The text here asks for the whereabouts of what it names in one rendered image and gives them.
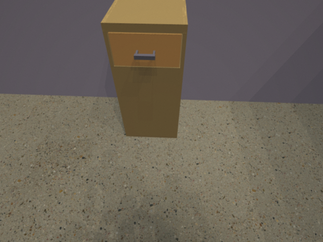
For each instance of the handle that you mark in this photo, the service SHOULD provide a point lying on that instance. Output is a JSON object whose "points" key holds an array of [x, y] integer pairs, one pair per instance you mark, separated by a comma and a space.
{"points": [[144, 56]]}

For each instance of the cabinet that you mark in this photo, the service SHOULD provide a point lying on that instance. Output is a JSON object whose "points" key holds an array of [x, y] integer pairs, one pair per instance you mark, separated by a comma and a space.
{"points": [[149, 97]]}

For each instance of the drawer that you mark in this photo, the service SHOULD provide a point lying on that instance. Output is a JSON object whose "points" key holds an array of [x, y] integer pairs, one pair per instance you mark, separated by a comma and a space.
{"points": [[167, 48]]}

